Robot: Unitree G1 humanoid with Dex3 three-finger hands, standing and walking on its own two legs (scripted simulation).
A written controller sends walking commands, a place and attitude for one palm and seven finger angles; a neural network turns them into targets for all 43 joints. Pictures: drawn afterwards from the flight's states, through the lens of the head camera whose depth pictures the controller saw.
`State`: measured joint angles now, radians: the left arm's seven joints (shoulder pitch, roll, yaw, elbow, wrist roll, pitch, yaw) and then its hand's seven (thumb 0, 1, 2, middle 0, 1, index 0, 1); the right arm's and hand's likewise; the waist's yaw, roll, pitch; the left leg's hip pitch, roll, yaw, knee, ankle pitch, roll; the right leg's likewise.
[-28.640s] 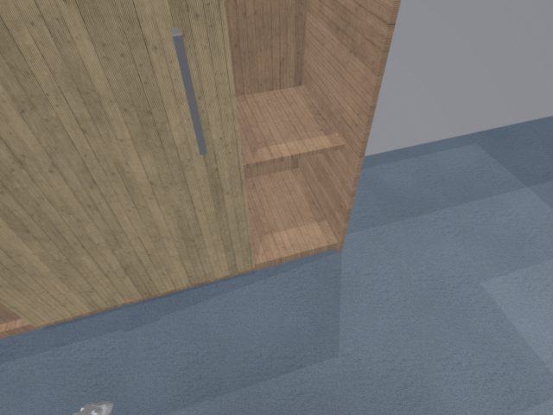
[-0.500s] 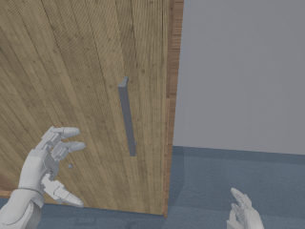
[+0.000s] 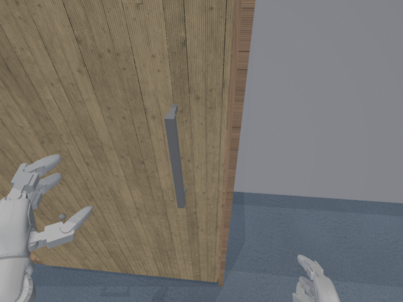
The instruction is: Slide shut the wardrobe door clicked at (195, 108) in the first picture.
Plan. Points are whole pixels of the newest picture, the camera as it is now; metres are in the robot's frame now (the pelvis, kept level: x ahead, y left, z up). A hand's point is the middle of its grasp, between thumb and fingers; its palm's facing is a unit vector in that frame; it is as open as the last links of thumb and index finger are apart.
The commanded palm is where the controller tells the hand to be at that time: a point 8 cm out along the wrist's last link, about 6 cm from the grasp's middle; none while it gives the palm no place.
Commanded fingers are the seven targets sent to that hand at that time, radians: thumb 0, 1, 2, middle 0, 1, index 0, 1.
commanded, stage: draw the hand back to the body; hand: left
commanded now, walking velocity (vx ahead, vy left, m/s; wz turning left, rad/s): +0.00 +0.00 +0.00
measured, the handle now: (178, 162) +0.39 +0.11 +0.08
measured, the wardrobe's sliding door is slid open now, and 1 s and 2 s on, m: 0.01 0.01 0.01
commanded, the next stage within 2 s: step back with the hand held close in 0.56 s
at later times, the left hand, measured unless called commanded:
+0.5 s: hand (46, 215) +0.18 +0.26 +0.16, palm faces +0.46 -0.82 -0.35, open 7.5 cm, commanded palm +0.13 +0.30 +0.18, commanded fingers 0.00 0.90 0.90 -0.20 -0.30 -0.20 -0.30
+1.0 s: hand (52, 218) +0.18 +0.26 +0.15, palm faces +0.34 -0.82 -0.46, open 7.4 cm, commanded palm +0.12 +0.30 +0.17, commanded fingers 0.00 0.90 0.90 -0.20 -0.30 -0.20 -0.30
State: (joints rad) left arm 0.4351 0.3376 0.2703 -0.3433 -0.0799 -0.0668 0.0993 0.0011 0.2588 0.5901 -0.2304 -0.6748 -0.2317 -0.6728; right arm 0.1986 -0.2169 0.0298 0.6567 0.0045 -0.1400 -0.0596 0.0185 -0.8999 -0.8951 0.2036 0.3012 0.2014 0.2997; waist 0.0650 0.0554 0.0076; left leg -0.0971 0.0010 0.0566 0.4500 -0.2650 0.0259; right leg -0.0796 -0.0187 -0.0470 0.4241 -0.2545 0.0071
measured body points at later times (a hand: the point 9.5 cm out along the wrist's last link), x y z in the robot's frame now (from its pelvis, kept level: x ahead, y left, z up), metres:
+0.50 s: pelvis +0.00 +0.00 +0.00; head -0.04 -0.02 +0.45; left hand +0.15 +0.30 +0.18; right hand +0.19 -0.22 -0.08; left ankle -0.01 +0.10 -0.74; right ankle -0.01 -0.12 -0.74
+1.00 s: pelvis -0.03 +0.01 +0.00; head -0.02 +0.00 +0.45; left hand +0.16 +0.30 +0.18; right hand +0.15 -0.24 -0.08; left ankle -0.01 +0.10 -0.74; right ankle -0.01 -0.12 -0.74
